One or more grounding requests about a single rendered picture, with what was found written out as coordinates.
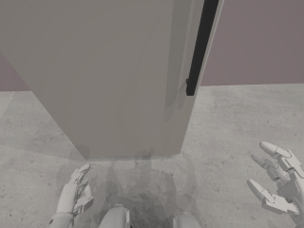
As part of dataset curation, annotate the left robot forearm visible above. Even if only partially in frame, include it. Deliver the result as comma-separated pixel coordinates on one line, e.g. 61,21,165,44
47,212,74,228

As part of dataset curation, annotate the robot left hand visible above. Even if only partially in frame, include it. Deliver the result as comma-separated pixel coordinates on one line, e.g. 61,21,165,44
55,163,94,218

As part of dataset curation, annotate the right robot thigh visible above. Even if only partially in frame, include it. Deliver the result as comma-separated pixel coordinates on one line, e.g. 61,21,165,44
173,214,201,228

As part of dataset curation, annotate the left robot thigh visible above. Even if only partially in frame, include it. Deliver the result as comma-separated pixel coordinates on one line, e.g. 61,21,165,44
98,207,131,228

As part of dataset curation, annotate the handle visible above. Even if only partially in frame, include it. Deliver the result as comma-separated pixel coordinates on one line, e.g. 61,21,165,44
185,0,219,96

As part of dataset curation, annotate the robot thigh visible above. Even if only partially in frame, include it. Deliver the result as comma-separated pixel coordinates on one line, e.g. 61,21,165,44
98,207,131,228
173,214,201,228

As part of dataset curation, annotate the fridge door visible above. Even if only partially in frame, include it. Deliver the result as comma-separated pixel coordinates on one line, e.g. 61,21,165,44
0,0,223,158

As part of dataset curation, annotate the robot right hand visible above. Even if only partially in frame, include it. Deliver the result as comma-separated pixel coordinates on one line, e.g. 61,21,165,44
246,142,304,225

